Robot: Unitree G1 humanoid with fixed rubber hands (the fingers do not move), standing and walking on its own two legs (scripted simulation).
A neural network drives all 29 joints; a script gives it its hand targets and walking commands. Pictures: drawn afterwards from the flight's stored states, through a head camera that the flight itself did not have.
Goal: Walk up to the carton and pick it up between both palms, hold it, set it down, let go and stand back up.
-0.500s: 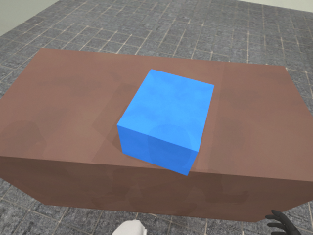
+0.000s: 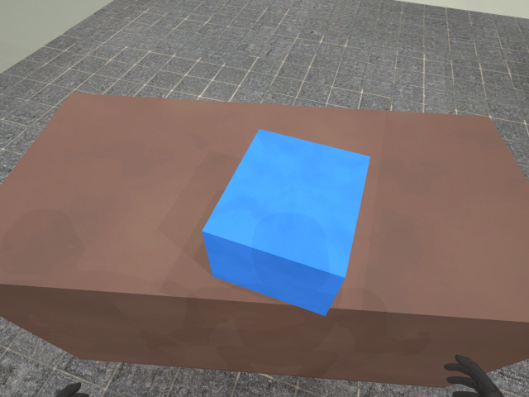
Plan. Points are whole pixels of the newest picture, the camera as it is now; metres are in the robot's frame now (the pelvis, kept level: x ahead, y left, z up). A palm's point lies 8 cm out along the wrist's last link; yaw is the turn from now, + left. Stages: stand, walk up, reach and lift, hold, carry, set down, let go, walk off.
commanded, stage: walk up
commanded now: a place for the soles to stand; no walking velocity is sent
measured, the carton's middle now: (290, 217) +0.42 -0.02 -0.02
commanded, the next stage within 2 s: stand in 0.80 s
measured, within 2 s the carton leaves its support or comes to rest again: neither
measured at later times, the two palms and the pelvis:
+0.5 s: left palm out of the picture +0.10 +0.32 -0.10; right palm out of the picture +0.13 -0.32 -0.08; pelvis +0.01 +0.00 +0.00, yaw +0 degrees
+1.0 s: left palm out of the picture +0.10 +0.31 -0.08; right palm out of the picture +0.12 -0.33 -0.08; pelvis +0.00 -0.02 +0.01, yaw +0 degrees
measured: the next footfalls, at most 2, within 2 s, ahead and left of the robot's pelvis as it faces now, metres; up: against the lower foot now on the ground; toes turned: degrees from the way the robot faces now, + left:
none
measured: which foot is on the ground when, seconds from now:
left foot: down 0.00-1.00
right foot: down 0.00-1.00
